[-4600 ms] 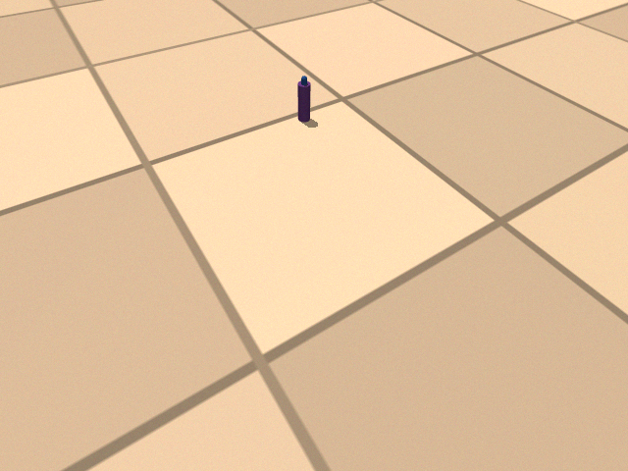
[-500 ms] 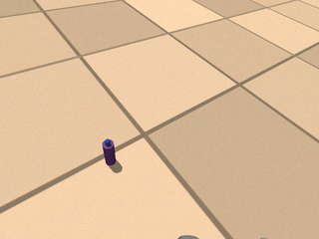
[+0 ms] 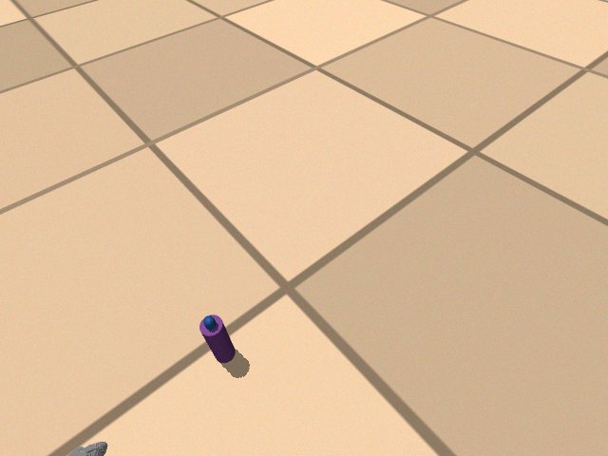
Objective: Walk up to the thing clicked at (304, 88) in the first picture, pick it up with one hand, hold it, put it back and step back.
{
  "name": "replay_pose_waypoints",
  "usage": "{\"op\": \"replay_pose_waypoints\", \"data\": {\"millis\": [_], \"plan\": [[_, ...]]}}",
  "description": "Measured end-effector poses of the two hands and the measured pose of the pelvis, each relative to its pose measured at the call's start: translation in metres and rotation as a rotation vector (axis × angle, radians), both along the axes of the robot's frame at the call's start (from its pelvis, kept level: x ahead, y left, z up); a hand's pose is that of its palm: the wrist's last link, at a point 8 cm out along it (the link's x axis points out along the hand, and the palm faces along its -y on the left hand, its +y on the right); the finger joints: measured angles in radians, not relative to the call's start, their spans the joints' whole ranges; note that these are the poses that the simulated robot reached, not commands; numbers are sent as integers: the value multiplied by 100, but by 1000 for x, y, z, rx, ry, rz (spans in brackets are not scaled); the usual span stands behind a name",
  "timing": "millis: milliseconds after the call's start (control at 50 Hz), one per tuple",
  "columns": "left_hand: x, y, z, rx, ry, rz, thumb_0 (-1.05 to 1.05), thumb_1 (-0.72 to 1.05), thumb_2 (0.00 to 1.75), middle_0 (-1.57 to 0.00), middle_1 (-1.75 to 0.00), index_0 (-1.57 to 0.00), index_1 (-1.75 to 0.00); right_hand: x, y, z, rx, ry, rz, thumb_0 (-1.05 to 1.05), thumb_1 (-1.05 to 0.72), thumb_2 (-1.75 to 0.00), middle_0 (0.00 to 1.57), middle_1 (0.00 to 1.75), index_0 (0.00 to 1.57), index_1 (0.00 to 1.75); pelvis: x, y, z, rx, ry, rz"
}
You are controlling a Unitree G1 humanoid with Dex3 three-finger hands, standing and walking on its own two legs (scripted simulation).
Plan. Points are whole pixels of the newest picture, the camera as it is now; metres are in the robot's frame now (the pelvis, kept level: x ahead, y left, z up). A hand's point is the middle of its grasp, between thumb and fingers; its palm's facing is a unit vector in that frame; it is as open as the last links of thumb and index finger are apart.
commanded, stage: walk up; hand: left
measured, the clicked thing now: (217, 337) +0.56 +0.30 -0.64
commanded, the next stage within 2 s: none
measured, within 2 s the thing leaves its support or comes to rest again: neither
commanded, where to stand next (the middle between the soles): +0.19 +0.03 m, yaw +0 degrees
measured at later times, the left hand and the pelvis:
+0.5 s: hand out of the picture +0.14 +0.31 -0.17, palm faces -0.07 -0.95 -0.30, open 7.4 cm; pelvis +0.09 +0.05 +0.00, yaw +0 degrees
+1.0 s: hand (125, 411) +0.22 +0.28 -0.14, palm faces -0.04 -0.93 -0.36, open 7.4 cm; pelvis +0.13 +0.03 +0.00, yaw -1 degrees
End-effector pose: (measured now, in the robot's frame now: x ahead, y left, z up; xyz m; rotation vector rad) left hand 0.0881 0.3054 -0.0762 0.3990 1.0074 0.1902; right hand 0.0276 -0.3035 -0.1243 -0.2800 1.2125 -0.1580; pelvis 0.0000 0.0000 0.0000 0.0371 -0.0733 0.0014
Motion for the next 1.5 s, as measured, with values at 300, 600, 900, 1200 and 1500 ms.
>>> {"op": "replay_pose_waypoints", "data": {"millis": [300, 600, 900, 1200, 1500], "plan": [[30, 46, -35, -56, 96, 58, 1, 90, 90, -21, -30, -21, -30, 80, 10, 28, -144, -9, 22, 1, -90, -90, 20, 30, 20, 30, 70, 36, -7, -68, 12, 10], [51, 57, -50, -76, 263, 49, 1, 91, 90, -20, -30, -20, -30, 131, 41, 42, -142, -79, 3, 1, -90, -90, 20, 30, 21, 30, 103, 53, 2, -46, 25, -24], [94, 34, -27, -13, 188, 64, 1, 90, 90, -20, -30, -20, -30, 167, 44, -4, -1, -46, -8, 1, -90, -90, 20, 30, 20, 30, 123, 34, -1, -29, 23, -22], [165, 11, -30, -98, 103, 16, 0, 90, 90, -21, -30, -21, -30, 167, 27, 24, -76, 18, -43, 1, -90, -90, 20, 30, 21, 30, 140, 30, 12, -38, 36, -14], [142, 22, -30, -73, 200, 78, 1, 90, 90, -20, -30, -20, -30, 193, 32, 23, -61, 10, -27, 1, -90, -90, 20, 30, 20, 30, 150, 31, 15, -41, 40, -6]]}}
